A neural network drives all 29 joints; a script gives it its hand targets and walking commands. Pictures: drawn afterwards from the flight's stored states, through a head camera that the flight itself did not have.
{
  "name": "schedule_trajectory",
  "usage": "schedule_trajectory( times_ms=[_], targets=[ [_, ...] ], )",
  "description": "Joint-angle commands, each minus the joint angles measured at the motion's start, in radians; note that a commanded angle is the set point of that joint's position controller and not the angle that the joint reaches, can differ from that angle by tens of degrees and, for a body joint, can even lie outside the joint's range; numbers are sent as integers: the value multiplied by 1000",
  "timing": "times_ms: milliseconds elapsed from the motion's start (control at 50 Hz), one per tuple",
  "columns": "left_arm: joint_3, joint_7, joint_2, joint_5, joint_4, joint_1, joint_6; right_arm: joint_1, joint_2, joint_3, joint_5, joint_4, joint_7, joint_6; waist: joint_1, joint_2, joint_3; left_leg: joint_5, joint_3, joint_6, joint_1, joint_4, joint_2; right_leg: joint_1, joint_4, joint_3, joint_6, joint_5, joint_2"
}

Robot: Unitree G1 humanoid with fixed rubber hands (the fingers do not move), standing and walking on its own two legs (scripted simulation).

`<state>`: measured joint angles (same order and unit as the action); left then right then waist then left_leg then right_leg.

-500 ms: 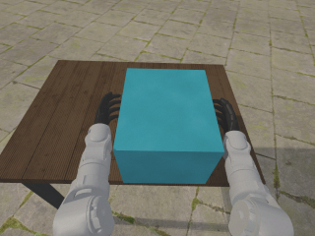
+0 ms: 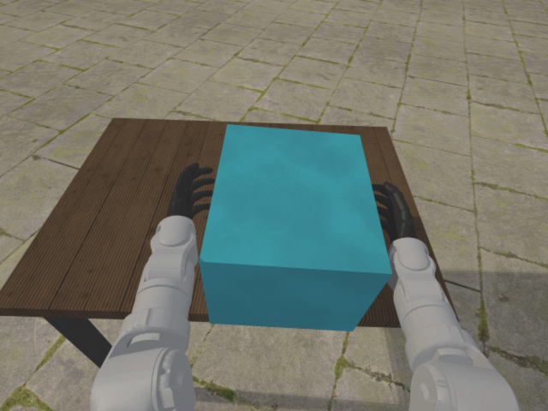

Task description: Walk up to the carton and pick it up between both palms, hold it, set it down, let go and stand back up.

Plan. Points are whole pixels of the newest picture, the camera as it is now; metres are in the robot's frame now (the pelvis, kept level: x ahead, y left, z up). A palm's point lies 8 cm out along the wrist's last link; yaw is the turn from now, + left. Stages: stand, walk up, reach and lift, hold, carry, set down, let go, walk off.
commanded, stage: reach and lift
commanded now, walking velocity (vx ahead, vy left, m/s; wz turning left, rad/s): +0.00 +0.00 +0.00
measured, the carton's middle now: (288, 224) +0.43 +0.00 +0.03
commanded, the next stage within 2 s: hold in 1.96 s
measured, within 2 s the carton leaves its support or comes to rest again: neither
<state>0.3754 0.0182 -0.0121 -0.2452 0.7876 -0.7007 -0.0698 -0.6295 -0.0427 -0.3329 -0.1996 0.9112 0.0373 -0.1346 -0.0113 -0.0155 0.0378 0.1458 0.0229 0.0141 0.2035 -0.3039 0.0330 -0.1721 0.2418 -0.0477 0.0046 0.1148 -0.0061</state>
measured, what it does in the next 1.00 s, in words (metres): stands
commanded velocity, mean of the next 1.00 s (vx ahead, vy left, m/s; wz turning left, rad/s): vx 0.00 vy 0.00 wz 0.00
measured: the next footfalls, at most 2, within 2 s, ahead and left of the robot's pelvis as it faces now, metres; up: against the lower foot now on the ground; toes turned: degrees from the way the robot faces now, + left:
none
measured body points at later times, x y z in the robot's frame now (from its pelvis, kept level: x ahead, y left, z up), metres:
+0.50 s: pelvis -0.01 +0.01 +0.00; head -0.03 +0.03 +0.45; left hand +0.40 +0.18 +0.15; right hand +0.39 -0.16 +0.13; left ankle +0.00 +0.12 -0.75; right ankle +0.00 -0.12 -0.75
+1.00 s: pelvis -0.01 +0.01 +0.00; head -0.05 +0.03 +0.45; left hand +0.37 +0.18 +0.18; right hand +0.37 -0.16 +0.16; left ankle +0.00 +0.12 -0.75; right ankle +0.00 -0.12 -0.75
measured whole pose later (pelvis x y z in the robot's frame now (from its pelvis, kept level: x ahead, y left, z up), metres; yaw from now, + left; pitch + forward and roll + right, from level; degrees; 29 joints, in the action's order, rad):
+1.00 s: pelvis -0.01 +0.01 +0.00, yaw +1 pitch -6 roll -1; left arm 0.34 -0.04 -0.01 -0.27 0.28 -0.62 -0.54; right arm -0.63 -0.09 -0.08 0.11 0.63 0.11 0.20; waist 0.06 -0.03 -0.01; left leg 0.15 0.01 0.00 0.06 -0.31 0.02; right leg -0.01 0.25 -0.06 0.02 0.13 -0.02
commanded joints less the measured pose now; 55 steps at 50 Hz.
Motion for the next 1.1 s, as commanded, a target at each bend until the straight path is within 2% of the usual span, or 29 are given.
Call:
schedule_trajectory(
  times_ms=[0,20,40,120,140,160,240,300,320,400,480,520,540,560,580,600,620,700,720,760,780,820,860,900,940,980,1000,1040,1080],
  targets=[
    [-348,-104,-541,45,-86,-559,17,-705,546,331,36,-199,-107,-45,11,8,465,-218,65,28,-91,6,-53,264,38,-35,22,-315,27],
    [-344,-106,-531,49,-83,-555,8,-708,544,342,46,-207,-107,-34,1,1,456,-202,64,25,-100,9,-56,265,36,-32,22,-301,27],
    [-344,-110,-528,53,-71,-566,0,-712,545,335,49,-206,-106,-18,9,-5,430,-157,63,20,-85,19,-56,248,31,-34,20,-261,27],
    [-320,-125,-513,59,-84,-546,-53,-720,546,347,81,-221,-105,36,-1,-18,392,-116,62,6,-78,37,-64,266,24,-27,25,-217,25],
    [-312,-132,-506,59,-80,-535,-68,-727,542,344,89,-241,-100,44,6,-23,389,-117,62,3,-77,34,-68,280,25,-21,29,-233,23],
    [-310,-138,-500,53,-85,-551,-85,-712,538,328,93,-219,-96,64,19,-23,358,-89,59,0,-76,43,-68,270,18,-22,29,-194,24],
    [-292,-156,-487,36,-116,-556,-144,-730,515,315,103,-242,-87,105,33,-20,307,-69,56,-3,-106,53,-69,250,5,-27,27,-134,30],
    [-341,-151,-519,48,-206,-577,-168,-729,521,333,123,-273,-87,113,42,23,376,-149,47,14,-155,34,-68,245,16,-34,21,-182,38],
    [-348,-150,-524,51,-205,-563,-181,-730,514,344,137,-267,-86,118,41,40,367,-175,44,22,-171,24,-68,240,19,-36,17,-188,43],
    [-406,-147,-549,63,-283,-496,-233,-745,488,399,195,-332,-78,124,54,50,389,-304,34,39,-252,-12,-63,225,12,-48,16,-227,58],
    [-440,-147,-559,75,-351,-509,-273,-749,480,430,231,-361,-71,139,63,47,353,-278,27,41,-257,-12,-58,195,0,-54,7,-158,63],
    [-430,-152,-542,67,-360,-488,-297,-739,479,445,243,-384,-65,152,59,30,335,-268,28,30,-250,-7,-64,216,-3,-45,11,-182,60],
    [-434,-152,-543,64,-359,-484,-309,-752,476,447,246,-384,-64,161,61,26,325,-244,27,28,-249,-2,-63,199,-8,-45,11,-153,61],
    [-445,-152,-553,67,-396,-449,-317,-744,482,470,267,-426,-61,161,59,29,353,-274,26,29,-258,-6,-66,227,0,-46,13,-190,63],
    [-439,-153,-545,60,-362,-466,-329,-770,472,467,264,-415,-59,169,60,26,316,-225,26,22,-238,1,-70,209,-10,-42,13,-141,59],
    [-439,-157,-542,63,-393,-456,-333,-757,491,490,276,-436,-55,173,52,16,317,-237,30,19,-226,0,-72,237,0,-37,15,-177,60],
    [-437,-156,-544,46,-408,-452,-340,-737,486,485,275,-419,-56,179,58,27,301,-216,28,17,-230,8,-72,221,-4,-40,13,-150,59],
    [-463,-165,-550,66,-457,-420,-376,-745,484,516,310,-490,-44,195,66,25,314,-213,22,11,-233,8,-76,238,-4,-38,14,-161,60],
    [-456,-168,-544,63,-472,-431,-383,-752,496,536,323,-502,-40,203,55,21,318,-233,29,9,-228,1,-80,258,0,-31,18,-181,60],
    [-478,-172,-540,71,-519,-437,-395,-729,492,541,335,-525,-35,214,75,28,314,-232,26,11,-235,-1,-84,254,5,-34,20,-192,59],
    [-466,-176,-530,66,-509,-430,-400,-733,495,548,337,-521,-31,223,65,19,313,-206,26,6,-229,1,-85,262,2,-25,20,-177,57],
    [-459,-183,-528,58,-516,-429,-416,-725,493,538,338,-528,-28,235,78,15,288,-191,25,0,-221,5,-87,255,-2,-28,24,-164,55],
    [-496,-178,-541,83,-558,-428,-423,-752,498,569,358,-592,-25,237,73,25,333,-203,20,3,-230,4,-85,258,9,-33,22,-171,58],
    [-478,-188,-518,68,-532,-407,-438,-740,500,577,353,-593,-15,253,73,11,295,-177,26,-8,-212,6,-93,265,1,-24,29,-171,52],
    [-468,-196,-516,62,-558,-418,-448,-697,494,553,350,-552,-13,272,84,13,264,-161,25,-7,-216,16,-88,252,0,-29,28,-138,54],
    [-494,-193,-541,79,-604,-419,-458,-717,493,575,368,-596,-16,272,86,21,298,-197,19,0,-244,13,-85,241,3,-41,25,-147,63],
    [-489,-197,-518,81,-596,-413,-465,-716,498,582,370,-611,-10,280,86,1,304,-200,22,-7,-237,5,-87,264,3,-29,29,-173,56],
    [-459,-210,-502,53,-557,-405,-480,-702,480,557,357,-567,-10,293,93,10,233,-151,23,-11,-228,19,-88,236,-11,-31,28,-114,54],
    [-472,-209,-518,63,-574,-430,-488,-751,480,561,371,-599,-13,290,89,20,256,-150,21,-5,-226,19,-87,235,-7,-41,20,-90,60]
  ],
)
